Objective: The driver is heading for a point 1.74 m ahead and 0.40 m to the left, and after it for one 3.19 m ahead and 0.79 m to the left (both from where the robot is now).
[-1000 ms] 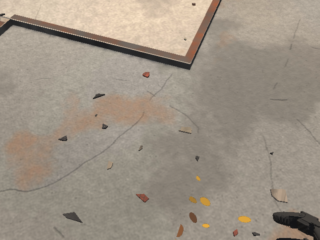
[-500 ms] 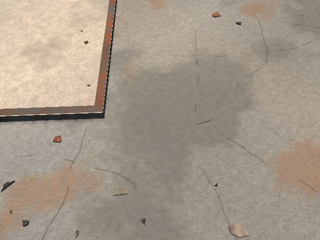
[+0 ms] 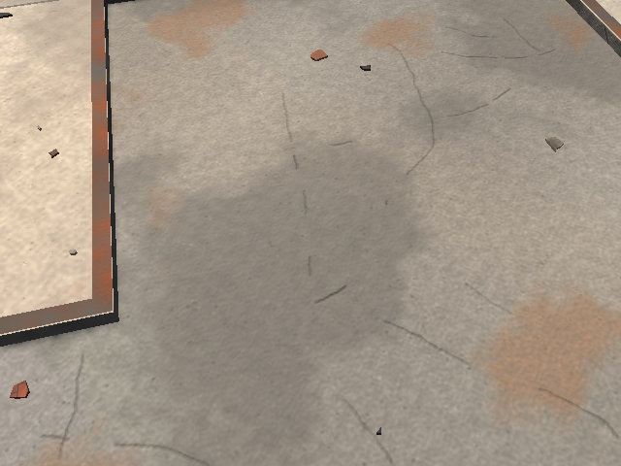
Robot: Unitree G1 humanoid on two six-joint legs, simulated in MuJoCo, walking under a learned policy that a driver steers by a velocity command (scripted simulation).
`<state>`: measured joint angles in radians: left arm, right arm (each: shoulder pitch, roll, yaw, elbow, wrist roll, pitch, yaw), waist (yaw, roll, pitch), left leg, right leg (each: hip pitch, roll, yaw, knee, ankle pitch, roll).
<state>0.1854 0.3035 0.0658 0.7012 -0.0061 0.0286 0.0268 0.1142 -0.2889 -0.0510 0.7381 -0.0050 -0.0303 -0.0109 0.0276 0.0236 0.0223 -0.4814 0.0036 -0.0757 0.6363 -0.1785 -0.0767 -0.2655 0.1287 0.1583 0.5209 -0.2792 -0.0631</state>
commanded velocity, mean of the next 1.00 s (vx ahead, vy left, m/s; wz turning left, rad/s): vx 0.02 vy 0.00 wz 0.34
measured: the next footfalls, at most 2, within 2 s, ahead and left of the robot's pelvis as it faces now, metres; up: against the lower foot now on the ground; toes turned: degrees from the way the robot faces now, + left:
left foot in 0.02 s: +0.12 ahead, +0.13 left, +0.00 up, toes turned -3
left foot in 0.72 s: +0.06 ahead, +0.18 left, +0.00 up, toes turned +20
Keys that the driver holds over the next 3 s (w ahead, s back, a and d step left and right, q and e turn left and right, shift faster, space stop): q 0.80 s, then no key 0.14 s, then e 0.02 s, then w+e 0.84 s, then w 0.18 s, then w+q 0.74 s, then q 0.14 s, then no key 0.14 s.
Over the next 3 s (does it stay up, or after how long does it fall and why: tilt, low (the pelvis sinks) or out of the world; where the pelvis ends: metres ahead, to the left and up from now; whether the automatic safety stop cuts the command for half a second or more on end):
stays up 0.92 0.22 0.00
